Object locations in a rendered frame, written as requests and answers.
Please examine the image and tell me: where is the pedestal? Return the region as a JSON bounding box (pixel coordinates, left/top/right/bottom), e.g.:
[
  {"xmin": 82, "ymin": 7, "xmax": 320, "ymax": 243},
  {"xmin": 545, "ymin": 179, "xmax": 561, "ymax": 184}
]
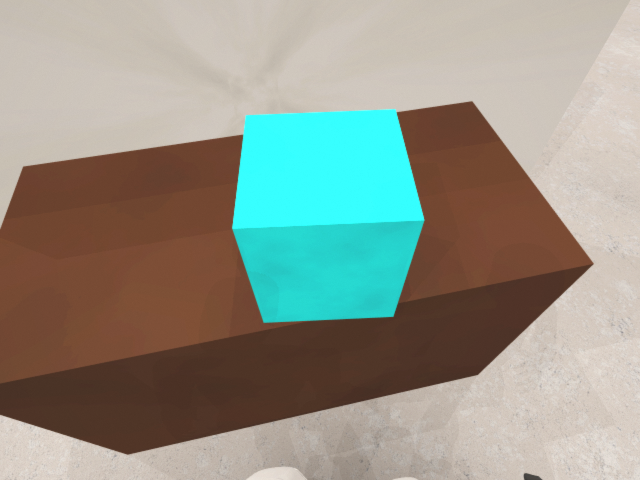
[{"xmin": 0, "ymin": 101, "xmax": 594, "ymax": 455}]

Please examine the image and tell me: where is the carton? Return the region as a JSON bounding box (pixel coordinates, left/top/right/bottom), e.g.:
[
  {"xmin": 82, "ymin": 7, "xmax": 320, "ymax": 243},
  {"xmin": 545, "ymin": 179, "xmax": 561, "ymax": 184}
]
[{"xmin": 232, "ymin": 109, "xmax": 424, "ymax": 323}]

